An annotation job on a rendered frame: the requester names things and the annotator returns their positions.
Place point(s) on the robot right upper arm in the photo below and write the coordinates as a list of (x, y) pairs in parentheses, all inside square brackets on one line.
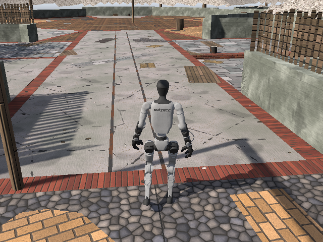
[(180, 115)]

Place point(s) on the left robot forearm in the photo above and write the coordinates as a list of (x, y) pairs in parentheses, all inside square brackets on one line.
[(137, 133)]

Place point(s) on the robot left foot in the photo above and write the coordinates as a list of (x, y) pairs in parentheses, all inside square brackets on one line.
[(146, 201)]

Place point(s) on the right robot forearm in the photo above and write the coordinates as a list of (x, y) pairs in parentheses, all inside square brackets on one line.
[(186, 136)]

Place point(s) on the robot torso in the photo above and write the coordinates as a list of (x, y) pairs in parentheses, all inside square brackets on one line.
[(161, 122)]

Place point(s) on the left robot hand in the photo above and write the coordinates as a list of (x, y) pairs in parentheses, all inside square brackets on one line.
[(136, 142)]

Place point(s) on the robot left upper arm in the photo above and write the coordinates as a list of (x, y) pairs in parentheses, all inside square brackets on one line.
[(146, 106)]

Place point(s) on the right robot hand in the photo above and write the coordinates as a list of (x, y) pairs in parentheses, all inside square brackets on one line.
[(189, 151)]

